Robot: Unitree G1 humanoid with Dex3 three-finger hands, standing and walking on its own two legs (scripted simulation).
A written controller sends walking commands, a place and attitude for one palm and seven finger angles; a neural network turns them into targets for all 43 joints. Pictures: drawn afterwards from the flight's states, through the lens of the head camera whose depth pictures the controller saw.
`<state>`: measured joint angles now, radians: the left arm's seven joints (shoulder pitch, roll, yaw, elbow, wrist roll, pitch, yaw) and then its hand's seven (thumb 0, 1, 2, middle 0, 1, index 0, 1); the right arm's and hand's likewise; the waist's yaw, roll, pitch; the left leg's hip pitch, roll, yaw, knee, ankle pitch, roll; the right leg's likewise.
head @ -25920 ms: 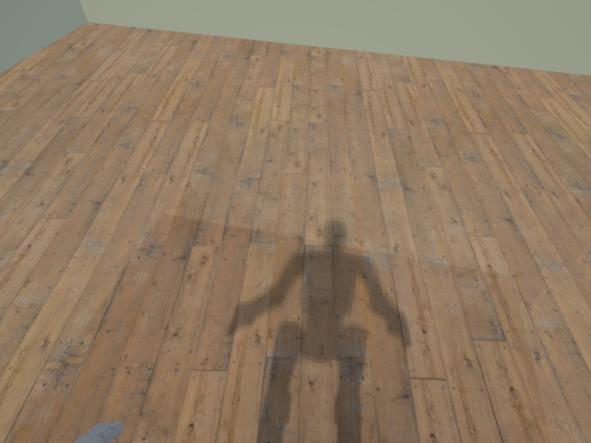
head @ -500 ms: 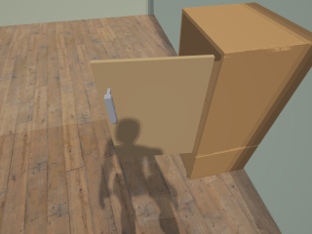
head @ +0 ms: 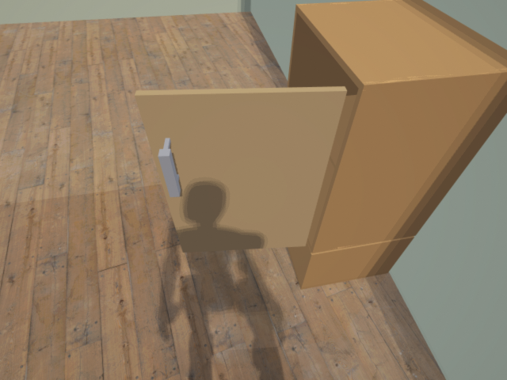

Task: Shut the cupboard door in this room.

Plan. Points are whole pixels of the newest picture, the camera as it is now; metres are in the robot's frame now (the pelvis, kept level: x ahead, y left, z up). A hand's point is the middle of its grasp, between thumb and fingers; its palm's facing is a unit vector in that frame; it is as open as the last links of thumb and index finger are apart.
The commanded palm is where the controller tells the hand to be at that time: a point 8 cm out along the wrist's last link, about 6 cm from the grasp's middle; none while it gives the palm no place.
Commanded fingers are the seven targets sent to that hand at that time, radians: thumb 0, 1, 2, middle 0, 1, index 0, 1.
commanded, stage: shuffle to correct the standing spot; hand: left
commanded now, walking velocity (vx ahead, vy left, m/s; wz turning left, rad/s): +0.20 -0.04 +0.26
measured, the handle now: (171, 167) +0.55 +0.23 -0.02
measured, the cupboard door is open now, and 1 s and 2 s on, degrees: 83 83 83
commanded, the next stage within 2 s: come to a stop and stand still in 0.38 s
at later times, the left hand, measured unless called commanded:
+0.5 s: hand out of the picture +0.15 +0.16 -0.16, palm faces +0.17 -0.96 -0.24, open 7.4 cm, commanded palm none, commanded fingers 0.00 0.90 0.90 -0.20 -0.30 -0.20 -0.30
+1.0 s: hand out of the picture +0.12 +0.16 -0.18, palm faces +0.18 -0.96 -0.21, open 7.4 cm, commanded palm none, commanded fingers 0.00 0.90 0.90 -0.20 -0.30 -0.20 -0.30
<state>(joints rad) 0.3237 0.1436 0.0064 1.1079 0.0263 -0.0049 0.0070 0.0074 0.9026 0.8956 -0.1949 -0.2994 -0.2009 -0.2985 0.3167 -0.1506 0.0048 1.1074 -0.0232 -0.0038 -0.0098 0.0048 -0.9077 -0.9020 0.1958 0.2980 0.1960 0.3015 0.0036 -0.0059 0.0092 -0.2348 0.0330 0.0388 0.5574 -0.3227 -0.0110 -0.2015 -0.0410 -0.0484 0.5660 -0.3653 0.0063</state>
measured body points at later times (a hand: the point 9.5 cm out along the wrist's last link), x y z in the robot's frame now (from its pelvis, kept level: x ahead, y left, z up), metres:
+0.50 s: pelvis +0.11 -0.03 -0.01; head +0.14 -0.05 +0.44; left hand +0.15 +0.21 -0.14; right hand +0.10 -0.26 -0.18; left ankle +0.00 +0.10 -0.66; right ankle +0.12 -0.12 -0.73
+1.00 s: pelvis +0.13 -0.02 +0.00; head +0.17 +0.00 +0.45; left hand +0.11 +0.21 -0.16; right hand +0.28 -0.21 -0.14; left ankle +0.21 +0.07 -0.73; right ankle +0.08 -0.16 -0.67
